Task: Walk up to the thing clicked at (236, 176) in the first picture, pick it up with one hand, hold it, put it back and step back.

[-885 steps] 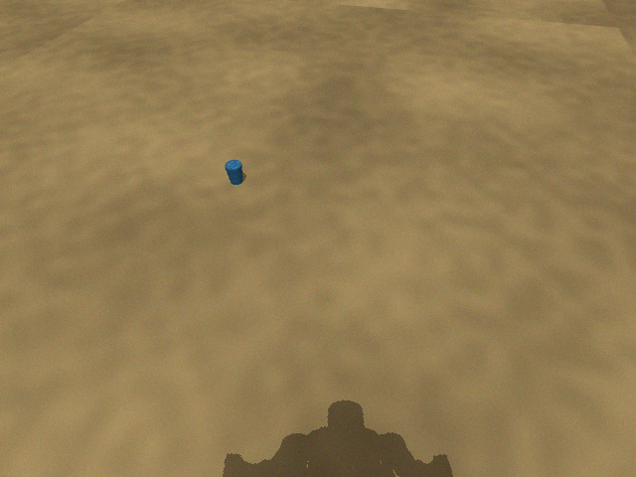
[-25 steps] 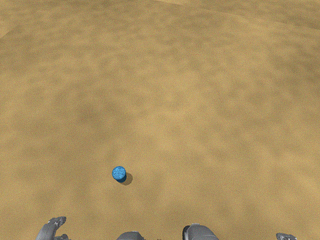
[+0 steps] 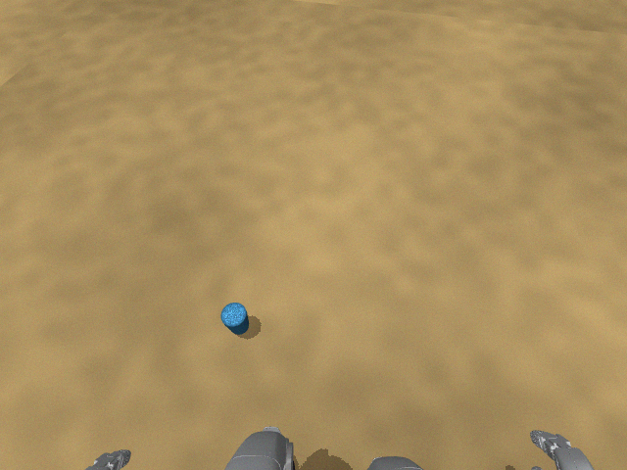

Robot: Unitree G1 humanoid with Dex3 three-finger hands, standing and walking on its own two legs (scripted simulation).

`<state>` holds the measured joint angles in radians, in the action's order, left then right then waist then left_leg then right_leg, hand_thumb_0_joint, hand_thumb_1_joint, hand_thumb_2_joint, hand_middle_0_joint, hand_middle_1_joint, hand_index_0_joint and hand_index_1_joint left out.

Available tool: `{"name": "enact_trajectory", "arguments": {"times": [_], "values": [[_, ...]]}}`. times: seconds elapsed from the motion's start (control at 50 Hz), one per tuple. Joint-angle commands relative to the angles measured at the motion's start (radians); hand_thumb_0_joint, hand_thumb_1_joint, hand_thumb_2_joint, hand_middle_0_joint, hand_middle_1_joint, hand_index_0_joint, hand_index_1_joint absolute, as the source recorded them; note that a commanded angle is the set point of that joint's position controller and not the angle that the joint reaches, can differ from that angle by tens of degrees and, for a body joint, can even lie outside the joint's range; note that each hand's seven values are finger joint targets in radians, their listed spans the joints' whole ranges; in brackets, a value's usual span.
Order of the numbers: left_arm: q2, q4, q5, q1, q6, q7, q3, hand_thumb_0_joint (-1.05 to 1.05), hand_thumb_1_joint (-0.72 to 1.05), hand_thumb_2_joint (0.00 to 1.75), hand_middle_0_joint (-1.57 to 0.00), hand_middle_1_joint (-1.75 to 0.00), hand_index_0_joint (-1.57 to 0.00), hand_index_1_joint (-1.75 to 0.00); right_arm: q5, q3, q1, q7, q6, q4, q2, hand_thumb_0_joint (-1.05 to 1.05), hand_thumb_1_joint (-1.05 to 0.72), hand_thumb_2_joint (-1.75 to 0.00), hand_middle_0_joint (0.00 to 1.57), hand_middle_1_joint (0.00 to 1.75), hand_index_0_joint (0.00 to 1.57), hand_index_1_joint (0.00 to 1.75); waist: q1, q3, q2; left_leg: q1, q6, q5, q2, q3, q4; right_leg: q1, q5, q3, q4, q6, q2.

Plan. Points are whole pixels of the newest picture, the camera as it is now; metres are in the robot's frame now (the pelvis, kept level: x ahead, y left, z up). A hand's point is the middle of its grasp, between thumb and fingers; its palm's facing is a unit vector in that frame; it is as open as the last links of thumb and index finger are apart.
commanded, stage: walk up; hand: left
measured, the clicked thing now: (236, 320) +0.57 +0.29 -0.71
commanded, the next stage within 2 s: stand in 1.88 s
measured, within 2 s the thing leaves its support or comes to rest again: neither
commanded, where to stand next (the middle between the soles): +0.21 +0.01 m, yaw +4 degrees
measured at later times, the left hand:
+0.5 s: hand out of the picture -0.06 +0.25 -0.15, palm faces +0.05 -0.95 -0.32, open 7.4 cm
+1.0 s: hand out of the picture -0.13 +0.25 -0.13, palm faces +0.07 -0.92 -0.38, open 7.4 cm
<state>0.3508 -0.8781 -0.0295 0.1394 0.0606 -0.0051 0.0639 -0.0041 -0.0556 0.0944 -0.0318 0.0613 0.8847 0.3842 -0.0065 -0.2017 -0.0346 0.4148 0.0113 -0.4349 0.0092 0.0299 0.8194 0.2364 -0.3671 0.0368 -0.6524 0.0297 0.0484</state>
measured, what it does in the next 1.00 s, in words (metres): walks backwards: left foot, then right foot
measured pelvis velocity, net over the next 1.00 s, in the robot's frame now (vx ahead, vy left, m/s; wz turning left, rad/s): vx -0.19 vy -0.03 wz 0.04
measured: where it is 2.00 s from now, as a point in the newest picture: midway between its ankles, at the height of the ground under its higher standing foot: outside the picture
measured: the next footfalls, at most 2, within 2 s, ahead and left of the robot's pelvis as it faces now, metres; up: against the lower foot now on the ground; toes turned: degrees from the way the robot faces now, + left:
left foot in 0.28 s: -0.08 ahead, +0.11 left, +0.00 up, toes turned +2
right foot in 0.62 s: -0.12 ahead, -0.15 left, +0.00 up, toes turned +3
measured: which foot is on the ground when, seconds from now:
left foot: up 0.00-0.26, down 0.28-0.66, up 0.68-0.88, down 0.90-1.00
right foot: down 0.00-0.30, up 0.32-0.60, down 0.62-1.00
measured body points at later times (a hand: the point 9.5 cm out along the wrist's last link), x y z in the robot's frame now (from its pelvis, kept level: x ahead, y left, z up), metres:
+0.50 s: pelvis -0.14 -0.01 +0.01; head -0.09 +0.02 +0.46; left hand -0.06 +0.30 -0.12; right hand -0.03 -0.32 -0.08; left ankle -0.12 +0.11 -0.72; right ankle -0.18 -0.17 -0.64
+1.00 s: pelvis -0.19 -0.03 +0.01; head -0.18 -0.03 +0.46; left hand -0.13 +0.30 -0.11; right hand -0.14 -0.33 -0.12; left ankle -0.18 +0.10 -0.72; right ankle -0.20 -0.16 -0.71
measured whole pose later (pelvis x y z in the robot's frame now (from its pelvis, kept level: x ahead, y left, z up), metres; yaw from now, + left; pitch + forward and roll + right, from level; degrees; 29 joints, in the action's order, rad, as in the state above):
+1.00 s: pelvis -0.19 -0.03 +0.01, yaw +2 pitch -3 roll +1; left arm 0.39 -0.94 -0.01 0.21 0.01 -0.01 0.07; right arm 0.03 -0.05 0.27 0.02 -0.01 0.98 0.34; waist 0.01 -0.07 0.02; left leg 0.22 0.01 -0.28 -0.03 0.03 0.55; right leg 0.25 -0.45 0.04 -0.72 0.01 -0.04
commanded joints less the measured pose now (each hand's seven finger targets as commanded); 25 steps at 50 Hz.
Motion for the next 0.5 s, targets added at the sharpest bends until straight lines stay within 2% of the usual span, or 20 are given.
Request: {"name": "enact_trajectory", "arguments": {"times": [0.0, 0.02, 0.04, 0.1, 0.14, 0.18, 0.2, 0.22, 0.24, 0.26, 0.28, 0.3, 0.32, 0.34, 0.36, 0.38, 0.4, 0.42, 0.46, 0.48], "values": [[0.278, 0.144, 0.001, -0.058, -0.033, 0.023, 0.080, 0.00, 0.90, 0.90, -0.20, -0.30, -0.20, -0.30, -0.003, -0.049, 0.053, -0.010, -0.021, -0.068, 0.216, 0.00, -0.90, -0.90, 0.20, 0.30, 0.20, 0.30, 0.010, 0.137, 0.166, -0.039, -0.004, -0.150, -0.099, 0.128, 0.379, 0.131, 0.579, 0.290, 0.258, 0.227, -0.326], [0.259, 0.151, -0.004, -0.083, -0.033, 0.027, 0.076, 0.00, 0.90, 0.90, -0.20, -0.30, -0.20, -0.30, -0.006, -0.044, 0.064, -0.009, -0.024, -0.057, 0.202, 0.00, -0.90, -0.90, 0.20, 0.30, 0.20, 0.30, -0.006, 0.147, 0.171, 0.009, -0.006, -0.119, -0.121, 0.127, 0.389, 0.075, 0.627, 0.225, 0.224, 0.200, -0.280], [0.242, 0.155, -0.008, -0.076, -0.030, 0.029, 0.079, 0.00, 0.90, 0.90, -0.20, -0.30, -0.20, -0.30, -0.008, -0.038, 0.081, -0.014, -0.031, -0.054, 0.193, 0.00, -0.90, -0.90, 0.20, 0.30, 0.20, 0.30, -0.005, 0.178, 0.173, 0.039, -0.018, -0.093, -0.131, 0.117, 0.378, 0.004, 0.666, 0.174, 0.185, 0.171, -0.241], [0.223, 0.180, -0.016, -0.021, -0.020, 0.031, 0.074, 0.00, 0.90, 0.90, -0.20, -0.30, -0.20, -0.30, 0.001, -0.031, 0.085, -0.024, -0.045, -0.077, 0.182, 0.00, -0.90, -0.90, 0.20, 0.30, 0.20, 0.30, 0.035, 0.217, 0.189, 0.058, -0.035, -0.099, -0.113, 0.059, 0.231, -0.127, 0.680, 0.153, 0.155, 0.178, -0.224], [0.223, 0.189, -0.020, 0.008, -0.013, 0.035, 0.078, 0.00, 0.90, 0.90, -0.20, -0.30, -0.20, -0.30, 0.011, -0.031, 0.087, -0.027, -0.053, -0.089, 0.168, 0.00, -0.90, -0.90, 0.20, 0.30, 0.20, 0.30, 0.052, 0.247, 0.238, 0.063, -0.042, -0.122, -0.078, 0.028, 0.086, -0.220, 0.729, 0.159, 0.124, 0.187, -0.247], [0.226, 0.200, -0.016, 0.023, -0.006, 0.037, 0.079, 0.00, 0.90, 0.90, -0.20, -0.30, -0.20, -0.30, 0.019, -0.035, 0.107, -0.026, -0.060, -0.093, 0.165, 0.00, -0.90, -0.90, 0.20, 0.30, 0.20, 0.30, 0.054, 0.275, 0.264, 0.020, -0.032, -0.093, -0.030, 0.008, -0.106, -0.259, 0.736, 0.181, 0.074, 0.184, -0.265], [0.224, 0.206, -0.009, 0.022, -0.001, 0.035, 0.078, 0.00, 0.90, 0.90, -0.20, -0.30, -0.20, -0.30, 0.023, -0.038, 0.128, -0.024, -0.065, -0.089, 0.166, 0.00, -0.90, -0.90, 0.20, 0.30, 0.20, 0.30, 0.041, 0.297, 0.249, -0.015, -0.027, -0.012, -0.030, -0.008, -0.221, -0.274, 0.730, 0.165, 0.024, 0.165, -0.249], [0.236, 0.210, -0.002, 0.004, 0.005, 0.030, 0.075, 0.00, 0.90, 0.90, -0.20, -0.30, -0.20, -0.30, 0.029, -0.043, 0.163, -0.022, -0.068, -0.076, 0.166, 0.00, -0.90, -0.90, 0.20, 0.30, 0.20, 0.30, 0.018, 0.315, 0.232, -0.097, -0.018, 0.125, -0.037, -0.033, -0.362, -0.230, 0.685, 0.148, -0.033, 0.140, -0.233], [0.233, 0.218, 0.007, -0.009, 0.015, 0.024, 0.070, 0.00, 0.90, 0.90, -0.20, -0.30, -0.20, -0.30, 0.032, -0.049, 0.182, -0.020, -0.070, -0.067, 0.171, 0.00, -0.90, -0.90, 0.20, 0.30, 0.20, 0.30, 0.003, 0.308, 0.192, -0.185, -0.013, 0.297, -0.033, -0.043, -0.477, -0.142, 0.582, 0.136, -0.062, 0.104, -0.212], [0.198, 0.230, 0.010, -0.007, 0.019, 0.020, 0.059, 0.00, 0.90, 0.90, -0.20, -0.30, -0.20, -0.30, 0.046, -0.066, 0.166, -0.021, -0.073, -0.075, 0.217, 0.00, -0.90, -0.90, 0.20, 0.30, 0.20, 0.30, 0.011, 0.317, 0.089, -0.285, 0.028, 0.420, 0.082, 0.128, -0.480, 0.010, 0.387, 0.118, -0.117, 0.054, -0.156], [0.154, 0.232, 0.014, -0.002, 0.017, 0.019, 0.051, 0.00, 0.90, 0.90, -0.20, -0.30, -0.20, -0.30, 0.058, -0.083, 0.129, -0.017, -0.070, -0.085, 0.312, 0.00, -0.90, -0.90, 0.20, 0.30, 0.20, 0.30, 0.022, 0.293, -0.180, -0.371, 0.121, 0.643, 0.288, 0.405, -0.468, 0.264, -0.119, 0.041, -0.297, 0.002, 0.021], [0.214, 0.234, 0.002, -0.057, 0.020, 0.035, 0.074, 0.00, 0.90, 0.90, -0.20, -0.30, -0.20, -0.30, 0.049, -0.095, 0.110, -0.012, -0.065, -0.110, 0.386, 0.00, -0.90, -0.90, 0.20, 0.30, 0.20, 0.30, -0.033, 0.269, -0.188, -0.169, 0.276, 0.631, 0.438, 0.500, -0.466, 0.201, -0.320, 0.117, -0.471, -0.019, 0.040], [0.246, 0.222, -0.004, -0.059, 0.024, 0.038, 0.083, 0.00, 0.90, 0.90, -0.20, -0.30, -0.20, -0.30, 0.044, -0.101, 0.058, -0.022, -0.072, -0.122, 0.378, 0.00, -0.90, -0.90, 0.20, 0.30, 0.20, 0.30, -0.020, 0.216, -0.181, -0.085, 0.322, 0.573, 0.483, 0.550, -0.492, 0.177, -0.288, 0.184, -0.600, -0.020, 0.004], [0.247, 0.205, -0.001, -0.052, 0.025, 0.030, 0.088, 0.00, 0.90, 0.90, -0.20, -0.30, -0.20, -0.30, 0.046, -0.084, 0.032, -0.022, -0.073, -0.124, 0.321, 0.00, -0.90, -0.90, 0.20, 0.30, 0.20, 0.30, 0.002, 0.203, -0.099, -0.095, 0.286, 0.615, 0.389, 0.385, -0.460, 0.179, -0.234, 0.195, -0.639, -0.021, 0.028], [0.227, 0.178, 0.010, 0.010, 0.023, 0.025, 0.086, 0.00, 0.90, 0.90, -0.20, -0.30, -0.20, -0.30, 0.053, -0.067, -0.024, -0.023, -0.075, -0.136, 0.270, 0.00, -0.90, -0.90, 0.20, 0.30, 0.20, 0.30, 0.050, 0.203, -0.076, -0.168, 0.235, 0.671, 0.293, 0.244, -0.419, 0.227, -0.178, 0.209, -0.671, -0.018, 0.048], [0.228, 0.156, 0.014, 0.051, 0.018, 0.021, 0.085, 0.00, 0.90, 0.90, -0.20, -0.30, -0.20, -0.30, 0.051, -0.059, -0.028, -0.025, -0.078, -0.138, 0.232, 0.00, -0.90, -0.90, 0.20, 0.30, 0.20, 0.30, 0.068, 0.198, -0.056, -0.221, 0.182, 0.655, 0.227, 0.163, -0.396, 0.277, -0.126, 0.192, -0.655, -0.016, 0.058], [0.231, 0.145, 0.010, 0.068, 0.012, 0.015, 0.088, 0.00, 0.90, 0.90, -0.20, -0.30, -0.20, -0.30, 0.044, -0.060, 0.001, -0.023, -0.082, -0.127, 0.223, 0.00, -0.90, -0.90, 0.20, 0.30, 0.20, 0.30, 0.061, 0.204, -0.071, -0.245, 0.167, 0.582, 0.209, 0.145, -0.399, 0.273, -0.097, 0.168, -0.634, -0.021, 0.066], [0.225, 0.137, 0.010, 0.069, 0.006, 0.011, 0.088, 0.00, 0.90, 0.90, -0.20, -0.30, -0.20, -0.30, 0.042, -0.059, 0.032, -0.016, -0.085, -0.117, 0.216, 0.00, -0.90, -0.90, 0.20, 0.30, 0.20, 0.30, 0.039, 0.209, -0.081, -0.266, 0.172, 0.524, 0.206, 0.151, -0.404, 0.247, -0.093, 0.140, -0.575, -0.036, 0.051], [0.202, 0.144, 0.007, 0.031, -0.019, 0.005, 0.070, 0.00, 0.90, 0.90, -0.20, -0.30, -0.20, -0.30, 0.041, -0.060, 0.082, -0.005, -0.083, -0.103, 0.210, 0.00, -0.90, -0.90, 0.20, 0.30, 0.20, 0.30, -0.012, 0.213, -0.117, -0.337, 0.167, 0.375, 0.176, 0.144, -0.402, 0.232, -0.098, 0.094, -0.339, -0.059, 0.017], [0.198, 0.140, 0.008, 0.034, -0.032, 0.003, 0.059, 0.00, 0.90, 0.90, -0.20, -0.30, -0.20, -0.30, 0.038, -0.060, 0.076, -0.001, -0.082, -0.106, 0.210, 0.00, -0.90, -0.90, 0.20, 0.30, 0.20, 0.30, -0.023, 0.233, -0.149, -0.378, 0.183, 0.289, 0.189, 0.137, -0.398, 0.212, -0.119, 0.067, -0.219, -0.067, -0.007]]}}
